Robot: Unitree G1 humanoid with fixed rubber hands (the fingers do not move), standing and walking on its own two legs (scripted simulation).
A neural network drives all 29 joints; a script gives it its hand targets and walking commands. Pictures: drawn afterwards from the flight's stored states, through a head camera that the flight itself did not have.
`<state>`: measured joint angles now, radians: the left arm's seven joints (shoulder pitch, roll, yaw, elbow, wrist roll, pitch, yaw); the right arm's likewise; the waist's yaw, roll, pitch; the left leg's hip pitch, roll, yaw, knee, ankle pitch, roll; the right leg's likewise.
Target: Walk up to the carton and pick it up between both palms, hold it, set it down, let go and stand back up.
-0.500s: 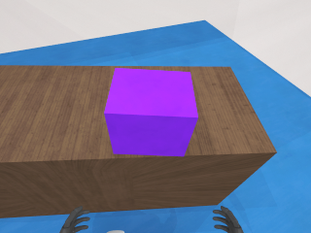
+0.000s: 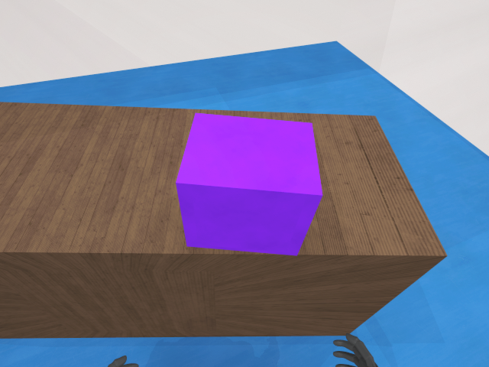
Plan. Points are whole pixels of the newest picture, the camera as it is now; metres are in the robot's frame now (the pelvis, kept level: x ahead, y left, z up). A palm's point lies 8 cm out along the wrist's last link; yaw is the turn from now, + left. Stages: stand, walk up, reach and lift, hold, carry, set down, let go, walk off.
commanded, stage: walk up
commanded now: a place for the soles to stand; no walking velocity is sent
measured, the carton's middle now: (247, 186) +0.44 -0.01 +0.01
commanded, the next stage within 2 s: stand in 0.46 s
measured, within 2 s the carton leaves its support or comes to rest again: neither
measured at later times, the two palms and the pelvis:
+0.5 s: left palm out of the picture +0.09 +0.23 -0.12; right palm out of the picture +0.14 -0.21 -0.10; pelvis +0.01 +0.00 +0.00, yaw +2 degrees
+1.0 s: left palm (119, 329) +0.19 +0.21 -0.08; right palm (384, 364) +0.14 -0.23 -0.07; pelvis +0.00 +0.00 +0.00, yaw -7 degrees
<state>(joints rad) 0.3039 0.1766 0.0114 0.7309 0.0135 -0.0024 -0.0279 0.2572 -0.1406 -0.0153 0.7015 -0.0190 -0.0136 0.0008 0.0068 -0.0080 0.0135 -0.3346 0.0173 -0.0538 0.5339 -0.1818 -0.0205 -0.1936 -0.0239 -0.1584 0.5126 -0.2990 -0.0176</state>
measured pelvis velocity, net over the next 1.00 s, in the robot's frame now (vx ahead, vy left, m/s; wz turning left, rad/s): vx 0.00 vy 0.00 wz -0.12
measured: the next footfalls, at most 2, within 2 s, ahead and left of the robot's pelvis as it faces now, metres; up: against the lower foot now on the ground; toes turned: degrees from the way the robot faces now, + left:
none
